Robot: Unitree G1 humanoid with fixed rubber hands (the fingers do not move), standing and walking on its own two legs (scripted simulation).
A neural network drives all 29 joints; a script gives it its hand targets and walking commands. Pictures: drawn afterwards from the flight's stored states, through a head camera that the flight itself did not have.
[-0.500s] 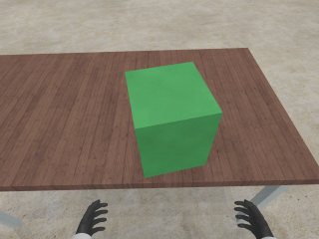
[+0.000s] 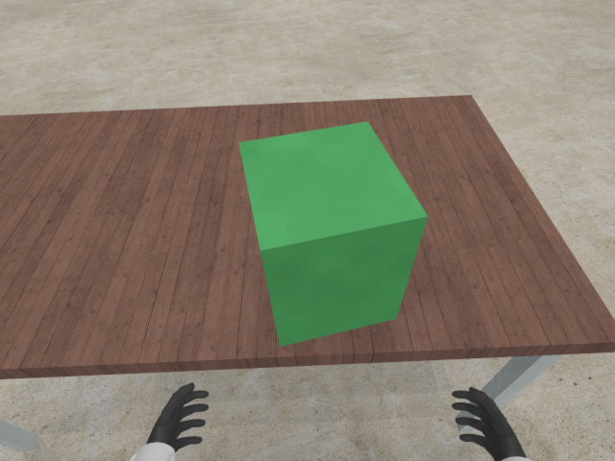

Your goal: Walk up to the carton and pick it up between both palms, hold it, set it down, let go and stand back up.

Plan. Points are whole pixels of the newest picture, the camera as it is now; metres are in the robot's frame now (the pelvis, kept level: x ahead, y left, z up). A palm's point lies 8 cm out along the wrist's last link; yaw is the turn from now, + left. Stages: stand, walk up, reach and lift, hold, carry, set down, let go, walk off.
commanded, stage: stand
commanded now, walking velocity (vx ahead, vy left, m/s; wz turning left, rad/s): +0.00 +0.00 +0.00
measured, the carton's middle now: (322, 236) +0.43 +0.01 +0.03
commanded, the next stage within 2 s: none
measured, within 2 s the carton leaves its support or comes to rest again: neither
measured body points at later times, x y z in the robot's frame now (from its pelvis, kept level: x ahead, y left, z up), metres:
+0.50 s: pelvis -0.02 +0.00 +0.00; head -0.03 +0.01 +0.44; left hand +0.06 +0.31 -0.13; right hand +0.08 -0.31 -0.11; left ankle +0.00 +0.13 -0.74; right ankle -0.04 -0.14 -0.74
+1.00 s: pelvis -0.03 +0.00 +0.00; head -0.04 +0.00 +0.45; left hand +0.02 +0.31 -0.13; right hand +0.07 -0.31 -0.12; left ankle +0.00 +0.13 -0.74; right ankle -0.04 -0.14 -0.74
